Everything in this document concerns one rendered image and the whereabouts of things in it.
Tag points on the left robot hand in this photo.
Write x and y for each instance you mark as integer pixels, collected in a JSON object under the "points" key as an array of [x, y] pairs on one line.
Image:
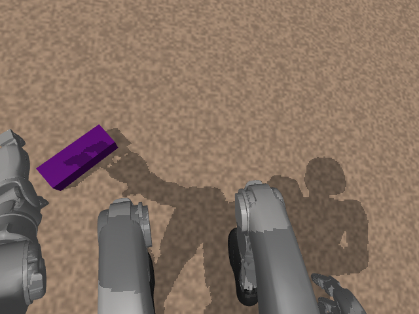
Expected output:
{"points": [[14, 160]]}

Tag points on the right robot hand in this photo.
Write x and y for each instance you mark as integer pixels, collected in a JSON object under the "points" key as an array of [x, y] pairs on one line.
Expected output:
{"points": [[344, 301]]}

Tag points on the left robot arm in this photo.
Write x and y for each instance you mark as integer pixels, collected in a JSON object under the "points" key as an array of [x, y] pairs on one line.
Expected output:
{"points": [[22, 268]]}

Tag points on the right robot foot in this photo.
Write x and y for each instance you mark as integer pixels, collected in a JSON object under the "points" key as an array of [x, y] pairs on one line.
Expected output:
{"points": [[246, 297]]}

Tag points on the carton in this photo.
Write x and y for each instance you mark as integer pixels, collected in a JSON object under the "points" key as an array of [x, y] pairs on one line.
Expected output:
{"points": [[77, 158]]}

